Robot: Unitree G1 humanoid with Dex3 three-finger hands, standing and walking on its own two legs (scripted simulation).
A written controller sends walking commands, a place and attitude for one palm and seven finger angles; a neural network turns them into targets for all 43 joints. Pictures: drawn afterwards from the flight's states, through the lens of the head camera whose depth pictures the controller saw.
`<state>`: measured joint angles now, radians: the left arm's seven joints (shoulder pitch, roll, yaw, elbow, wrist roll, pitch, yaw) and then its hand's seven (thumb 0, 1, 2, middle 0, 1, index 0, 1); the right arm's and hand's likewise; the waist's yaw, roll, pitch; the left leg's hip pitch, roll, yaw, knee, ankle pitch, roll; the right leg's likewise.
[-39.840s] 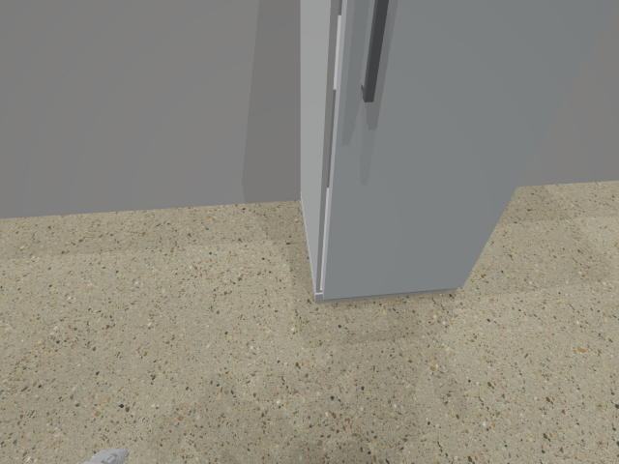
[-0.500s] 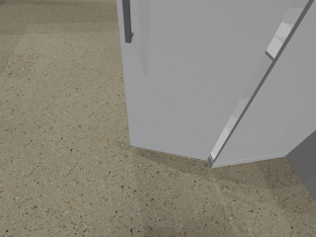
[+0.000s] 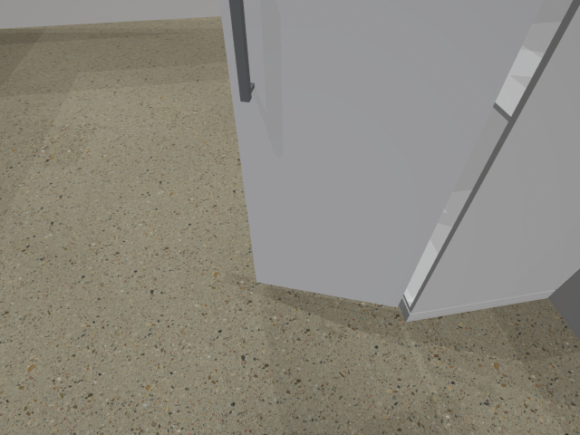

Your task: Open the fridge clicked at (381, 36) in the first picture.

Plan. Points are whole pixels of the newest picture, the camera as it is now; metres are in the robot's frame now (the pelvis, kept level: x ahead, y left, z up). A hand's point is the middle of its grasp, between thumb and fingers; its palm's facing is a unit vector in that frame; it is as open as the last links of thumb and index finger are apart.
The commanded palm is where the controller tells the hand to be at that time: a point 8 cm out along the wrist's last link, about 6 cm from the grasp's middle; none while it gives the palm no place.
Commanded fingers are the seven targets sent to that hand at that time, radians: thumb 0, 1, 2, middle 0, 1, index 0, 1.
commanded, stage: let the arm hang, fingers relaxed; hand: left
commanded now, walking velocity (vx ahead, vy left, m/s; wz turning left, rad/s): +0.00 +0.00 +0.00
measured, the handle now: (240, 9) +0.72 +0.14 +0.27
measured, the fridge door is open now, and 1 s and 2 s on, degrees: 69 69 69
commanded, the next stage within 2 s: look to check the result in 0.28 s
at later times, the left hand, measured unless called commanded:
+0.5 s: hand out of the picture +0.11 +0.21 -0.16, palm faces -0.05 -0.96 -0.28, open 7.4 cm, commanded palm none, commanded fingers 0.00 0.90 0.90 -0.20 -0.30 -0.20 -0.30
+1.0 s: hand out of the picture +0.12 +0.21 -0.15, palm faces -0.04 -0.94 -0.33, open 7.4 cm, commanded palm none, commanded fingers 0.00 0.90 0.90 -0.20 -0.30 -0.20 -0.30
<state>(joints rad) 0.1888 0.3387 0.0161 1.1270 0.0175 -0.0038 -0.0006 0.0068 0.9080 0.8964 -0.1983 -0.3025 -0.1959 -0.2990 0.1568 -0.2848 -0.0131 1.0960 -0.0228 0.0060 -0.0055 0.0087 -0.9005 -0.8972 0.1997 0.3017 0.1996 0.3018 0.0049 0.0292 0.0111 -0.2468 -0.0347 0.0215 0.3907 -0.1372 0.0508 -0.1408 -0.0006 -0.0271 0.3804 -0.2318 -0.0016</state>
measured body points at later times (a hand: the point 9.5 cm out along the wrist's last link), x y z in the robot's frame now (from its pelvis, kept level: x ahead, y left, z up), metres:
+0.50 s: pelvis +0.03 -0.02 +0.00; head +0.05 -0.01 +0.45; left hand +0.12 +0.26 -0.14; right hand +0.10 -0.31 -0.13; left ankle +0.05 +0.08 -0.74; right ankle -0.02 -0.12 -0.74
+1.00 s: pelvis +0.04 -0.03 +0.00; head +0.05 -0.04 +0.45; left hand +0.12 +0.26 -0.13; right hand +0.11 -0.32 -0.14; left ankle +0.05 +0.08 -0.74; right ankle -0.02 -0.12 -0.74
